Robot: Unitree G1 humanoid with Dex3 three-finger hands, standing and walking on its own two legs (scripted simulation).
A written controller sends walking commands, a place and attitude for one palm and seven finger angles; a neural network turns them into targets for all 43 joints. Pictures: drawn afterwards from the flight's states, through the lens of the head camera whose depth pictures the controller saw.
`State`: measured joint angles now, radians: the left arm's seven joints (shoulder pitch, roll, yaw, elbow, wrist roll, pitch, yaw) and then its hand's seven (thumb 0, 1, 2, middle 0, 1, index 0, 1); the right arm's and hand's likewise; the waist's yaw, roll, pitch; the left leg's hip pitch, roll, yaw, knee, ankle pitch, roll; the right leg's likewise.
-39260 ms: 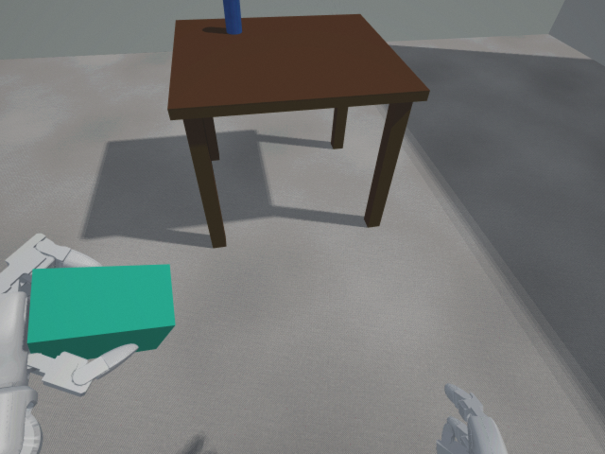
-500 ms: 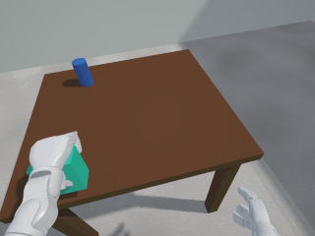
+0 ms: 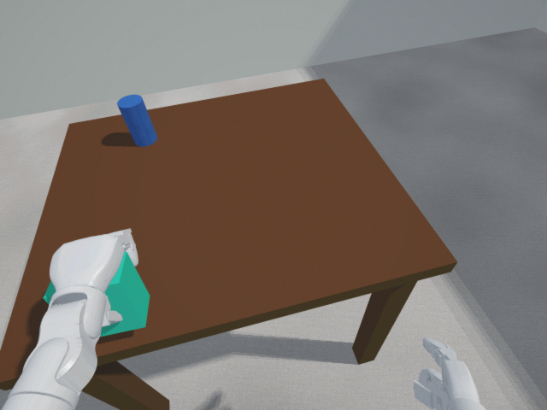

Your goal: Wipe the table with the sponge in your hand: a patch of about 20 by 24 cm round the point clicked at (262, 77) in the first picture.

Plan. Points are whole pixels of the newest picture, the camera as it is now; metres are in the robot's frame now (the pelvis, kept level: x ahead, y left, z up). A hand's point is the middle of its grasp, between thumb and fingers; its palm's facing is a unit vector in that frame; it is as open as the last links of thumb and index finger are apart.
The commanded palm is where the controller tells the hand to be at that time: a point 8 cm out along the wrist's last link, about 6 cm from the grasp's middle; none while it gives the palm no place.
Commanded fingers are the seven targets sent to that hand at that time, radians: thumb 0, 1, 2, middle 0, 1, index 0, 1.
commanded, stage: move the sponge above the wiping area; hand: left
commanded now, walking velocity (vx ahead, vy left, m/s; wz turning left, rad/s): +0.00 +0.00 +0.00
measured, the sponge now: (107, 303) +0.24 +0.32 -0.01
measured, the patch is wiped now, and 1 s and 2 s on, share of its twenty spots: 0.00 0.00 0.00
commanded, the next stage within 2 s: lower the sponge onto the table in 0.74 s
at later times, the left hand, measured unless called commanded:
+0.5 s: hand (108, 276) +0.27 +0.30 +0.04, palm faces -0.07 -0.05 -1.00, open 10.6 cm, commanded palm +0.25 +0.30 +0.10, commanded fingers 0.00 0.10 1.30 -1.20 -1.60 -1.20 -1.60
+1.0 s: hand (108, 270) +0.27 +0.30 +0.05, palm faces -0.04 -0.04 -1.00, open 10.6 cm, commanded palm +0.25 +0.30 +0.11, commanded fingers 0.00 0.10 1.30 -1.20 -1.60 -1.20 -1.60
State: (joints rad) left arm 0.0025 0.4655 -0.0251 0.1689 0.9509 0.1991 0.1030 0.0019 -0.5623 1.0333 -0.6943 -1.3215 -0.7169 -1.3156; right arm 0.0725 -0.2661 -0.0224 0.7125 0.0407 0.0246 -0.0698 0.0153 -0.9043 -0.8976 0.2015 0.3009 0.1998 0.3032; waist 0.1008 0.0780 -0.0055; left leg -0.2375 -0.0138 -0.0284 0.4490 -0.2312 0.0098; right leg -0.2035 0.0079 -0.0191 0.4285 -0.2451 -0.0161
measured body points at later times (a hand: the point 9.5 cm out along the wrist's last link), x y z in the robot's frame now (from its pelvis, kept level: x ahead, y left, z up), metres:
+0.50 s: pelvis +0.00 +0.00 +0.00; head +0.02 -0.03 +0.45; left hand +0.27 +0.30 +0.09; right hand +0.21 -0.24 -0.10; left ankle +0.00 +0.11 -0.74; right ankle -0.01 -0.11 -0.74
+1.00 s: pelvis +0.00 +0.00 +0.00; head +0.01 -0.03 +0.45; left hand +0.27 +0.30 +0.10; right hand +0.22 -0.22 -0.10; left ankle +0.00 +0.11 -0.74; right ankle -0.01 -0.11 -0.74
